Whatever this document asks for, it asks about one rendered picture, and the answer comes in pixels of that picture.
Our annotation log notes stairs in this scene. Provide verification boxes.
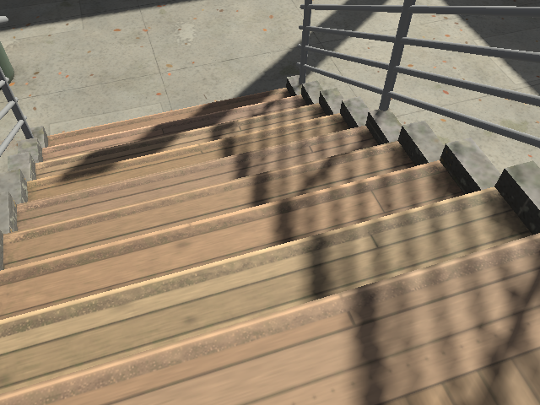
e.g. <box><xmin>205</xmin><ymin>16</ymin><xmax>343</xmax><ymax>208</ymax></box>
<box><xmin>0</xmin><ymin>88</ymin><xmax>533</xmax><ymax>394</ymax></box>

